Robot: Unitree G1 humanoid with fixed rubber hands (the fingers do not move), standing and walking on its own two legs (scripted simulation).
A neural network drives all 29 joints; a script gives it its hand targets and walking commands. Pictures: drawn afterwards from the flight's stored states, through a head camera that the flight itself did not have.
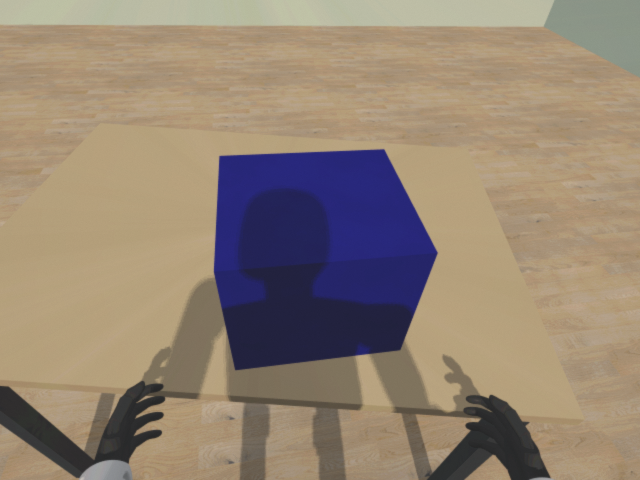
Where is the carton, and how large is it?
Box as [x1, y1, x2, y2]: [214, 149, 437, 369]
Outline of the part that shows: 383,149 219,156 214,274 235,369 400,349 437,252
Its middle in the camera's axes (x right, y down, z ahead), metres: -0.01 +0.02 +0.62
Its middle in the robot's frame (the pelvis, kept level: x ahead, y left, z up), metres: +0.45 +0.04 +0.02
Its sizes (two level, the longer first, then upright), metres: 0.270 0.242 0.235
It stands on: a table, 0.69 m high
